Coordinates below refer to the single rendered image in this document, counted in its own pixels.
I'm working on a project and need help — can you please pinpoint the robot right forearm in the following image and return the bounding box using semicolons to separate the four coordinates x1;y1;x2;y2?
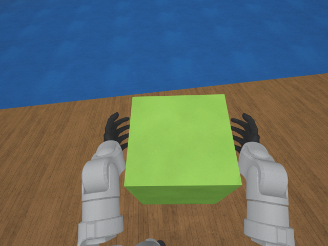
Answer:
238;142;295;246

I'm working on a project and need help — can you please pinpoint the left robot hand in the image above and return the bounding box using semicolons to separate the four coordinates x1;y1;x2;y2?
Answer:
104;112;130;150

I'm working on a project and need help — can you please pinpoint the robot left forearm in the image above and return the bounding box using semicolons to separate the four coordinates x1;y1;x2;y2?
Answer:
77;140;126;246

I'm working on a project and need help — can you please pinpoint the right robot hand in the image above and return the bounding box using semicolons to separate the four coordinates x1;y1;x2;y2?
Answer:
231;113;260;153

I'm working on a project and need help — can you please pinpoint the left robot shin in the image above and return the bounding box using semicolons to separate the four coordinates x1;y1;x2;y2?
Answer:
146;238;160;245

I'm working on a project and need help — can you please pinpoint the carton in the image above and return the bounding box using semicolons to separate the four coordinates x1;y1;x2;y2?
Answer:
124;94;242;204

